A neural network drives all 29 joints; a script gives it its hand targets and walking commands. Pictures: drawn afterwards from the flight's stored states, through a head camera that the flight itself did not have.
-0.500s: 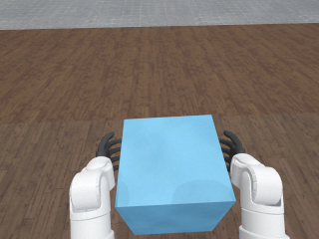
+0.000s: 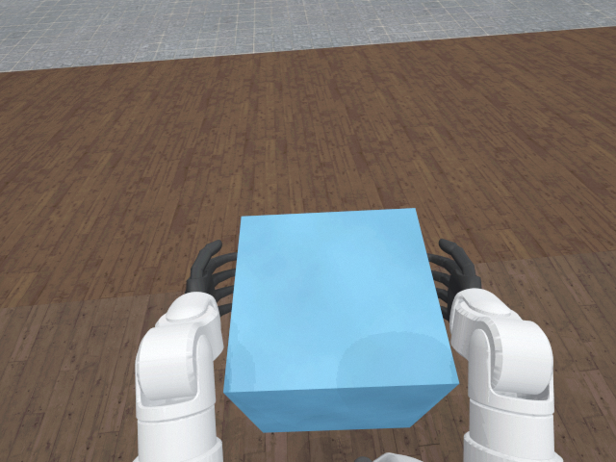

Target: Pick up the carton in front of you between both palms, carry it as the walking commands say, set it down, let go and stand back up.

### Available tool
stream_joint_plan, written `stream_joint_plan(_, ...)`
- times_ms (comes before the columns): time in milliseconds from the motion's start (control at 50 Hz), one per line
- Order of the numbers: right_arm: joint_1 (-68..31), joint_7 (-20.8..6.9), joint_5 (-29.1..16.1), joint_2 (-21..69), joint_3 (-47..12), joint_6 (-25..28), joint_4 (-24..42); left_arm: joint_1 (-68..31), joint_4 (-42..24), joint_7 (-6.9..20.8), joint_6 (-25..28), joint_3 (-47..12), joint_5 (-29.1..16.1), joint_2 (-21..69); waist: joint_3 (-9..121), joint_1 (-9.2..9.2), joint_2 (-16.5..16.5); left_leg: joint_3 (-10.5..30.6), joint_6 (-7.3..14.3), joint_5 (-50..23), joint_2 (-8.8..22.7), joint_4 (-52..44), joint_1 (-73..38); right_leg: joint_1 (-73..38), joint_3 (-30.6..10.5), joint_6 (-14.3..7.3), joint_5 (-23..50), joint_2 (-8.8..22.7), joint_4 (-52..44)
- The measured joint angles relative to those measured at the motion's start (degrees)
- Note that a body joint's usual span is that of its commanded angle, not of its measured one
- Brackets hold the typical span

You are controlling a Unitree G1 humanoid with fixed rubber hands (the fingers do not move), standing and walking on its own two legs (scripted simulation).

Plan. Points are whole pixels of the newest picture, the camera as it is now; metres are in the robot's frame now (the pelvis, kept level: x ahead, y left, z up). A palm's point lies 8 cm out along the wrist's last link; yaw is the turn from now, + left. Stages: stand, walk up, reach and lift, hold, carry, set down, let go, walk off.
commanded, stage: carry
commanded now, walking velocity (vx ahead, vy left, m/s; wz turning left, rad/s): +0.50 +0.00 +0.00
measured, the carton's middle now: (332, 330) +0.27 -0.01 +0.01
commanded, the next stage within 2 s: none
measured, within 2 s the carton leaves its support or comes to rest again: neither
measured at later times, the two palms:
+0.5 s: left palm (216, 129) +0.62 +0.17 +0.09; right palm (387, 124) +0.61 -0.13 +0.09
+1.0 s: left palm (247, 27) +1.02 +0.14 +0.11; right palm (370, 23) +1.03 -0.16 +0.10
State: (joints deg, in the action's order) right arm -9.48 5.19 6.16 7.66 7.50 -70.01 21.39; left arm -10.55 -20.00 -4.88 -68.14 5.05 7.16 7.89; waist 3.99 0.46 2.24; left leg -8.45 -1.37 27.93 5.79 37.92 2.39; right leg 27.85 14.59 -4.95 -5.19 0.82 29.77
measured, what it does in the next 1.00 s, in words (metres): walks ahead: left foot, then right foot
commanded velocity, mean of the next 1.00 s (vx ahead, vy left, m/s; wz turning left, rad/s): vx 0.50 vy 0.00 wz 0.00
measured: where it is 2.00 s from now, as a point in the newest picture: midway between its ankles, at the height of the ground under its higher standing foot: (302, 205)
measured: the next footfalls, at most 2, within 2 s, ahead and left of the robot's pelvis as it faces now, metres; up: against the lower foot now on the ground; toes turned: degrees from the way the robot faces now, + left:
left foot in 0.42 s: +0.47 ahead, +0.11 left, +0.00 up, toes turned +11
right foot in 0.90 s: +0.80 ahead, -0.08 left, +0.00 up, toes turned -9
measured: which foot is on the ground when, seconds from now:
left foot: up 0.00-0.40, down 0.42-0.92, up 0.94-1.00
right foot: down 0.00-0.46, up 0.48-0.88, down 0.90-1.00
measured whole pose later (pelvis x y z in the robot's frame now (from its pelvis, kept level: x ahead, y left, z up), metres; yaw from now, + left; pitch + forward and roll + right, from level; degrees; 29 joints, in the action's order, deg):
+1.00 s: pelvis +0.67 -0.01 +0.00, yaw +1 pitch +3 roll +1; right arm -33.1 6.3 3.2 -0.9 9.4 -70.6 1.7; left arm -32.6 -1.5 -7.4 -67.7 9.3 4.6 2.8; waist -1.5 -2.4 1.2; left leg -2.0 2.1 27.3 1.6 69.9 19.2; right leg 28.6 11.0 -6.6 -10.5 0.8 36.2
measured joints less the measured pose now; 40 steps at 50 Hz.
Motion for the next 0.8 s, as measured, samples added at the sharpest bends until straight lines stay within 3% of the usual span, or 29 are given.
stream_joint_plan(60,0.25,-0.11,0.47,-0.02,0.17,-0.01,-2.73,0.12,3.06,0.05,0.17,0.29,0.15,0.0,-0.97,-1.07,-0.6,4.62,1.6,-1.73,-2.26,24.4,13.17,-3.22,0.32,-0.96,-5.17,-0.03,0.27)
stream_joint_plan(100,1.08,-0.17,0.81,-0.14,-0.59,0.11,-3.41,1.06,3.57,0.07,0.25,0.33,-0.05,-0.12,-1.68,-1.47,-1.56,4.32,2.21,-5.04,-2.57,27.49,19.85,-6.9,0.39,-0.09,-5.5,0.16,-3.13)
stream_joint_plan(200,2.73,-0.23,1.12,-0.24,-2.78,1.62,-3.32,3.87,1.83,0.05,1.46,0.43,-0.71,-0.44,-1.71,-2.62,-3.21,2.45,1.96,-10.98,-1.2,14.47,29.21,-15.37,-0.97,0.54,-6.91,0.26,-10.87)
stream_joint_plan(300,4.26,-0.12,0.95,-0.33,-3.73,2.69,-0.58,4.68,-0.72,-0.01,2.06,0.04,-1.31,-0.5,-0.59,-1.97,-3.35,0.3,1.72,-19.0,-0.81,-0.03,31.48,-23.96,-1.95,2.61,-10.81,0.7,-15.01)
stream_joint_plan(420,3.13,0.5,-0.03,-0.29,-3.12,1.02,3.33,3.33,-4.34,-0.12,0.35,-0.34,-1.24,-0.41,0.8,-1.03,-3.43,-4.73,3.29,-24.07,-3.19,-11.08,26.4,-32.14,-2.77,6.04,-20.8,2.15,-10.89)
stream_joint_plan(440,2.38,0.5,-0.09,-0.21,-3.14,1.1,2.57,2.81,-4.3,-0.11,0.09,0.21,-1.13,-0.43,0.78,-0.69,-4.39,-5.57,5.45,-24.55,-4.03,-10.38,25.3,-31.38,-2.95,6.26,-23.47,3.72,-5.42)
stream_joint_plan(480,0.59,0.49,0.01,-0.04,-2.83,1.11,-0.18,1.82,-2.87,-0.08,-0.32,1.52,-0.9,-0.29,0.36,0.12,-5.03,-6.49,7.19,-19.78,-4.19,-5.77,24.85,-24.11,-6.22,5.8,-22.07,5.26,13.64)
stream_joint_plan(520,-0.15,0.48,0.12,0.07,-2.58,0.53,-1.89,1.31,-1.73,-0.06,-1.15,2.13,-0.63,-0.25,-0.46,0.63,-3.95,-6.28,6.61,-17.03,-3.67,-6.49,22.45,-14.76,-9.88,4.72,-21.48,3.34,30.79)
stream_joint_plan(560,0.19,0.48,0.18,0.05,-2.37,0.15,-2.22,1.1,-0.92,0.0,-1.61,1.98,-0.44,-0.24,-1.23,0.97,-3.23,-6.06,5.91,-16.7,-3.63,-9.76,19.07,-7.08,-10.77,3.84,-18.61,2.61,37.42)
stream_joint_plan(680,0.67,0.45,-0.17,-0.05,-1.22,0.79,-1.67,0.42,0.26,0.05,-0.58,0.93,-0.03,-0.11,-2.18,1.64,-2.14,-4.52,5.04,-14.79,-3.86,-18.47,8.74,5.78,-9.86,3.71,-9.71,4.22,26.24)
stream_joint_plan(800,-4.47,0.57,-0.77,0.33,0.48,1.55,-2.15,-3.27,-0.91,-0.19,0.1,3.05,-0.11,0.27,-2.48,0.74,-2.44,-3.85,2.69,-8.63,-3.92,-20.42,-0.38,8.13,-6.98,3.5,-0.58,4.08,9.24)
